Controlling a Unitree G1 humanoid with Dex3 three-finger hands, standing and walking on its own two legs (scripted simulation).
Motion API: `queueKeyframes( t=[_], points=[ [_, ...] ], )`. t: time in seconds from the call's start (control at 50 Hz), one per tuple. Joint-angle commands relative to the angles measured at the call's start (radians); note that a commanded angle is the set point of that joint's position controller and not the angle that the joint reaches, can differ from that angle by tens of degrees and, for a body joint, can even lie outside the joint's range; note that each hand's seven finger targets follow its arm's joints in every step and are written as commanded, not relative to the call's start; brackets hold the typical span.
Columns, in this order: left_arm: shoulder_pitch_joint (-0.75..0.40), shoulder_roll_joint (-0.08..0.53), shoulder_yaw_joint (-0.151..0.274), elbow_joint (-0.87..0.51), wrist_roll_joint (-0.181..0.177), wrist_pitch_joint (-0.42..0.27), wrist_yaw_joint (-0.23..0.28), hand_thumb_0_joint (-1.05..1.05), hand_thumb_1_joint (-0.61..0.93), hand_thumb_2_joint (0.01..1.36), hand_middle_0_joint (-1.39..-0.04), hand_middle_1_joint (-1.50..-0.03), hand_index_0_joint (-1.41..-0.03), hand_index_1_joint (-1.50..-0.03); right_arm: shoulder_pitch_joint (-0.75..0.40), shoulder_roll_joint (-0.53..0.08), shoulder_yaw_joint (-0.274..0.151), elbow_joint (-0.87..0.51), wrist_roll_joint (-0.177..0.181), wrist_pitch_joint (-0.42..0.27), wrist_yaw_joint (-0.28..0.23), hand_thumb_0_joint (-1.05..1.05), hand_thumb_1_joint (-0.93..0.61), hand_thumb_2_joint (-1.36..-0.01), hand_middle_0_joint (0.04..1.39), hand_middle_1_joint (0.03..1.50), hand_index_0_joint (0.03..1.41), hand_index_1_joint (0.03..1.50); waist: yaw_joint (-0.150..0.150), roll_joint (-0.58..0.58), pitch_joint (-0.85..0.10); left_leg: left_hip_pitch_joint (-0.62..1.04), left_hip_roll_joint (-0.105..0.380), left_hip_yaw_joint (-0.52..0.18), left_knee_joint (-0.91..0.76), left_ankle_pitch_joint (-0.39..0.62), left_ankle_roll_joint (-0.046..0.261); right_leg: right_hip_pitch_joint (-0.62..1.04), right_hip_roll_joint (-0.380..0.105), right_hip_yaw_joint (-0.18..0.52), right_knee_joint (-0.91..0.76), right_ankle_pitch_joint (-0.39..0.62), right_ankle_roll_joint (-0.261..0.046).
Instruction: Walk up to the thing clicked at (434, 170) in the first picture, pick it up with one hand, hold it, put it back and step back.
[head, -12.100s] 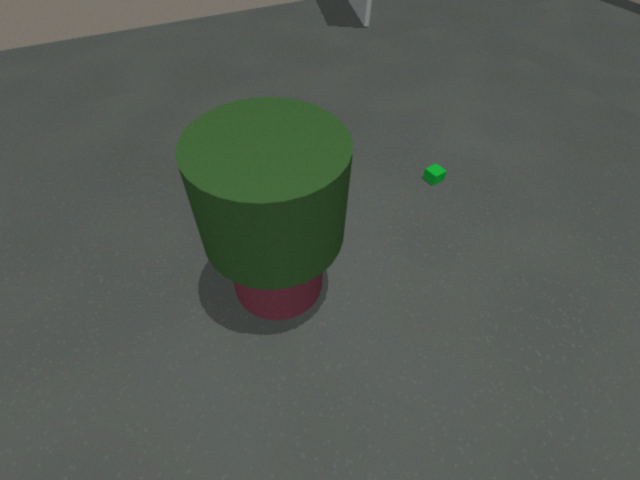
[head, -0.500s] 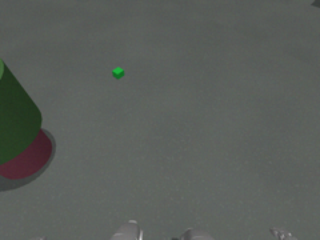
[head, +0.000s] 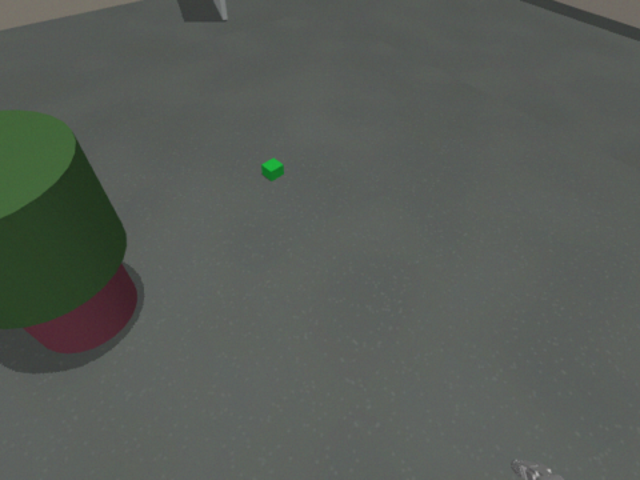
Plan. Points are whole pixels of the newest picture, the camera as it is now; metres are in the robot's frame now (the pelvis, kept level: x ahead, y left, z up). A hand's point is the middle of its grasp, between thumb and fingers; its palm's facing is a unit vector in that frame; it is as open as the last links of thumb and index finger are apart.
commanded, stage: walk up
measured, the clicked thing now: (272, 169) +1.50 +0.19 -0.74
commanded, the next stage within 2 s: stand in 0.26 s
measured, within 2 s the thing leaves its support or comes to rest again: neither
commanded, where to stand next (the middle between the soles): +0.05 +0.00 m, yaw -1 degrees
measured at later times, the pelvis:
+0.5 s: pelvis +0.01 +0.00 +0.02, yaw -1 degrees
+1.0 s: pelvis +0.01 -0.01 +0.02, yaw -1 degrees
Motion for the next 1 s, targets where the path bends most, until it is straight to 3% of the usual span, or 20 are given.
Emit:
queueKeyframes(
  t=[0.0,0.2,0.26,0.32,0.48,0.62,0.82,0.88,0.98],
  points=[
    [-0.078,0.214,0.047,-0.045,-0.001,-0.039,0.011,0.0,0.9,0.9,-0.2,-0.3,-0.2,-0.3,-0.064,-0.215,-0.047,-0.031,0.001,-0.029,-0.016,0.0,-0.9,-0.9,0.2,0.3,0.2,0.3,-0.008,-0.025,-0.104,0.054,0.101,-0.11,-0.146,0.167,0.04,0.059,-0.117,0.124,-0.195,0.105,-0.065],
    [-0.123,0.192,0.047,0.023,-0.004,-0.029,0.009,0.0,0.9,0.9,-0.2,-0.3,-0.2,-0.3,-0.096,-0.218,-0.039,0.041,-0.004,-0.028,-0.021,0.0,-0.9,-0.9,0.2,0.3,0.2,0.3,0.001,0.016,-0.11,0.062,0.122,-0.124,-0.247,0.221,0.027,0.148,-0.104,0.078,-0.251,0.125,-0.039],
    [-0.11,0.178,0.038,0.051,0.0,-0.032,0.015,0.0,0.9,0.9,-0.2,-0.3,-0.2,-0.3,-0.12,-0.204,-0.042,0.048,-0.009,-0.027,-0.018,0.0,-0.9,-0.9,0.2,0.3,0.2,0.3,0.007,0.033,-0.111,0.136,0.138,-0.114,-0.252,0.324,0.013,0.132,-0.094,0.092,-0.264,0.164,-0.029],
    [-0.133,0.188,0.038,0.061,0.002,-0.034,0.017,0.0,0.9,0.9,-0.2,-0.3,-0.2,-0.3,-0.117,-0.205,-0.045,0.063,-0.005,-0.018,-0.017,0.0,-0.9,-0.9,0.2,0.3,0.2,0.3,-0.004,0.029,-0.091,0.105,0.134,-0.11,-0.284,0.265,0.009,0.151,-0.092,0.097,-0.277,0.154,-0.024],
    [-0.126,0.185,0.035,0.079,0.004,-0.035,0.019,0.0,0.9,0.9,-0.2,-0.3,-0.2,-0.3,-0.131,-0.203,-0.048,0.07,-0.007,-0.014,-0.016,0.0,-0.9,-0.9,0.2,0.3,0.2,0.3,-0.002,0.022,-0.122,0.155,0.141,-0.088,-0.29,0.306,0.008,0.163,-0.102,0.104,-0.29,0.208,-0.027],
    [-0.12,0.183,0.033,0.083,0.002,-0.033,0.019,0.0,0.9,0.9,-0.2,-0.3,-0.2,-0.3,-0.125,-0.199,-0.047,0.083,-0.008,-0.01,-0.013,0.0,-0.9,-0.9,0.2,0.3,0.2,0.3,-0.005,0.006,-0.084,0.143,0.136,-0.088,-0.322,0.214,0.001,0.132,-0.097,0.11,-0.306,0.145,-0.027],
    [-0.11,0.183,0.036,0.076,0.002,-0.035,0.022,0.0,0.9,0.9,-0.2,-0.3,-0.2,-0.3,-0.105,-0.192,-0.042,0.086,-0.008,-0.009,-0.015,0.0,-0.9,-0.9,0.2,0.3,0.2,0.3,-0.008,-0.001,-0.116,0.161,0.144,-0.073,-0.3,0.33,0.005,0.165,-0.102,0.108,-0.298,0.252,-0.025],
    [-0.102,0.181,0.037,0.075,0.003,-0.033,0.022,0.0,0.9,0.9,-0.2,-0.3,-0.2,-0.3,-0.106,-0.2,-0.043,0.085,-0.009,-0.01,-0.017,0.0,-0.9,-0.9,0.2,0.3,0.2,0.3,-0.005,0.012,-0.117,0.166,0.147,-0.071,-0.303,0.336,0.006,0.169,-0.102,0.109,-0.297,0.257,-0.025],
    [-0.114,0.186,0.037,0.072,0.004,-0.033,0.023,0.0,0.9,0.9,-0.2,-0.3,-0.2,-0.3,-0.095,-0.192,-0.039,0.086,-0.009,-0.005,-0.015,0.0,-0.9,-0.9,0.2,0.3,0.2,0.3,-0.011,-0.011,-0.083,0.14,0.143,-0.076,-0.319,0.26,0.002,0.152,-0.099,0.11,-0.313,0.187,-0.024]
  ],
)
